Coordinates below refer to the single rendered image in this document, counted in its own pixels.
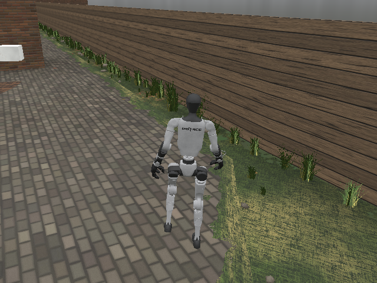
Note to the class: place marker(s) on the robot left shin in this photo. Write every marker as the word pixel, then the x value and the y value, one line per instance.
pixel 169 205

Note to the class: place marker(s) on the robot left forearm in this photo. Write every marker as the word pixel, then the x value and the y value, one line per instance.
pixel 160 156

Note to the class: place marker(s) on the robot left upper arm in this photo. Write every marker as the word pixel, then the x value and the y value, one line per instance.
pixel 169 133

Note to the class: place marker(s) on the right robot thigh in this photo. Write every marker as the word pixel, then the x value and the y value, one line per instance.
pixel 200 183

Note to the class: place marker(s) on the robot right hand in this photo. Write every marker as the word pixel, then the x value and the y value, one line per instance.
pixel 217 167

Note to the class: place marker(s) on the robot left hand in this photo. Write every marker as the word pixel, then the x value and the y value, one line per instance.
pixel 154 170

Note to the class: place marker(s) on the robot right forearm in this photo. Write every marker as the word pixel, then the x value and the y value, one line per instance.
pixel 218 155

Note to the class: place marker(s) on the robot right upper arm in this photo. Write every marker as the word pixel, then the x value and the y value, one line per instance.
pixel 209 125

